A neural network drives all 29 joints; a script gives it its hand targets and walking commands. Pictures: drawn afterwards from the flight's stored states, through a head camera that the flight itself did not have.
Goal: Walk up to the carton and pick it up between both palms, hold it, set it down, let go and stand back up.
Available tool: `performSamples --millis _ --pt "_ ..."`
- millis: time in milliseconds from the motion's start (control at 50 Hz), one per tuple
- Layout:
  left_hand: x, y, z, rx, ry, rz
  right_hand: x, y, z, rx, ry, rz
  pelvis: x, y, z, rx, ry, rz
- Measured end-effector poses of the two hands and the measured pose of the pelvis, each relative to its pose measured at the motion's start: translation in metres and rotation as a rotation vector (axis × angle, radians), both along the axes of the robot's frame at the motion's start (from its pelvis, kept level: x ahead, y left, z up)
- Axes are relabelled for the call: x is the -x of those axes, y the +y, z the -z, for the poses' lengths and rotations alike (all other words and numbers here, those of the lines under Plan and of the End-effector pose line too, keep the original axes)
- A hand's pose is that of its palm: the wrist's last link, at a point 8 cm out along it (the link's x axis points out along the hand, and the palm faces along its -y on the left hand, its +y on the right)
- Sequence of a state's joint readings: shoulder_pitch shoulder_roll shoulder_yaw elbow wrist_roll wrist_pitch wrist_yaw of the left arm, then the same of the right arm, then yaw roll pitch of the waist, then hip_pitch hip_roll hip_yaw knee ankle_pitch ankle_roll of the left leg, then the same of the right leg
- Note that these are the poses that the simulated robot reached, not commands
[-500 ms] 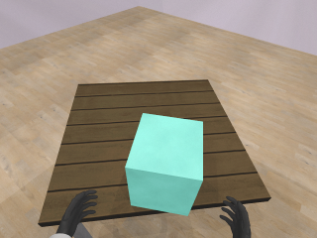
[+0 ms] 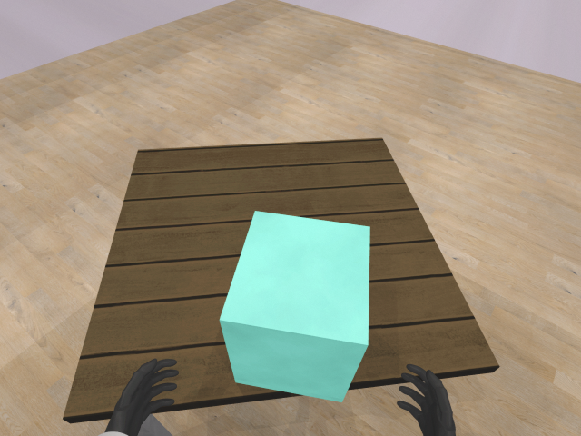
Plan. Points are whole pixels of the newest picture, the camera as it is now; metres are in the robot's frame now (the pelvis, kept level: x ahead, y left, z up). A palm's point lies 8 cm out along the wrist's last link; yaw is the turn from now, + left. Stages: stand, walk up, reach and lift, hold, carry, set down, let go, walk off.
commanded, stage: set down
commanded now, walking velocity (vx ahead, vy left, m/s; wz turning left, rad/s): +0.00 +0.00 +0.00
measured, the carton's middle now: (299, 308) +0.37 -0.02 -0.10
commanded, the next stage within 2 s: let go in 1.20 s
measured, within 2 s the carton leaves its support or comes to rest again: neither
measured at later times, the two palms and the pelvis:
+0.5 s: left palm out of the picture +0.17 +0.22 -0.07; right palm out of the picture +0.14 -0.22 -0.07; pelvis +0.00 -0.02 +0.01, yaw +0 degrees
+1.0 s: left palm out of the picture +0.16 +0.21 -0.08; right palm out of the picture +0.13 -0.22 -0.08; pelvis -0.01 -0.02 +0.01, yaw +0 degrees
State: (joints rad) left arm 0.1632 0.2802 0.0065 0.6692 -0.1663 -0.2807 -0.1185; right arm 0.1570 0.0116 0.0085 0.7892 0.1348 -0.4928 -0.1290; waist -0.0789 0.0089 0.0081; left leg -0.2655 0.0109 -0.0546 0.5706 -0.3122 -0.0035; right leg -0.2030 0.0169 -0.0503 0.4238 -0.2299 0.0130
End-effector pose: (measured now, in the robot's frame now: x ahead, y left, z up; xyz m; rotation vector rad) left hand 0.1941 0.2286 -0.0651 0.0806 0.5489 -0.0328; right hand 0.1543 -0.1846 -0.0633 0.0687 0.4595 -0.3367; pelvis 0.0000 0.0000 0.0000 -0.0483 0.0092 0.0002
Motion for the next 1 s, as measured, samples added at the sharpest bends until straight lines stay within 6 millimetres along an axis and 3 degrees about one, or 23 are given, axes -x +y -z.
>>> performSamples --millis 200,460,1000 --pt "0.003 -0.004 -0.001 -0.018 0.05 0.0 -0.007 -0.007 -0.004 0.002 -0.005 -0.041 -0.006 -0.006 -0.004 -0.009 -0.009 -0.002" --pt "0.02 -0.013 0.003 -0.058 0.142 -0.021 0.009 -0.034 0.004 0.037 0.095 -0.097 0.003 -0.016 -0.006 -0.022 -0.024 -0.002" --pt "0.038 -0.014 0.018 -0.113 0.303 -0.095 0.021 -0.039 0.019 0.028 0.247 -0.162 0.005 -0.018 -0.006 -0.025 -0.03 -0.002"
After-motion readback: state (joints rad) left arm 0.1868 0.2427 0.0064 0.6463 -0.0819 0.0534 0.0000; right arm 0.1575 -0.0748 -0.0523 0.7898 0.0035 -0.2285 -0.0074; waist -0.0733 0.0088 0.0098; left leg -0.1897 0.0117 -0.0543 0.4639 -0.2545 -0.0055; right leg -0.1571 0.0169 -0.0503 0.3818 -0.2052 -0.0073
